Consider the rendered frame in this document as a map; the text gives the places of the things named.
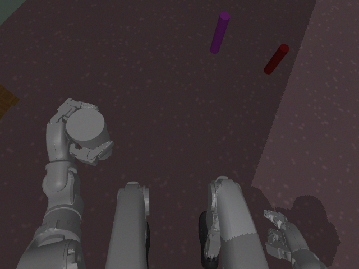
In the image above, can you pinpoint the right robot arm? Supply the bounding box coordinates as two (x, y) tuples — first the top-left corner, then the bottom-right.
(291, 249), (327, 269)

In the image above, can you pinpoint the right robot hand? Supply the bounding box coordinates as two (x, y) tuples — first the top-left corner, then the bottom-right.
(264, 210), (309, 262)

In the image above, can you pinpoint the left robot arm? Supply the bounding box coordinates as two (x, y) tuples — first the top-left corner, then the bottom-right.
(16, 160), (86, 269)

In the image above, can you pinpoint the right robot foot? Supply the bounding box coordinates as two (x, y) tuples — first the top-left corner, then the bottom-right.
(199, 211), (219, 269)

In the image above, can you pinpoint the left robot hand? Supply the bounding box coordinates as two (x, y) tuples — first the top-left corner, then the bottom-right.
(46, 98), (114, 166)

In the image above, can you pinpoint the bookshelf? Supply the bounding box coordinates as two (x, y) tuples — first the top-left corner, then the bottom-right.
(0, 84), (19, 119)

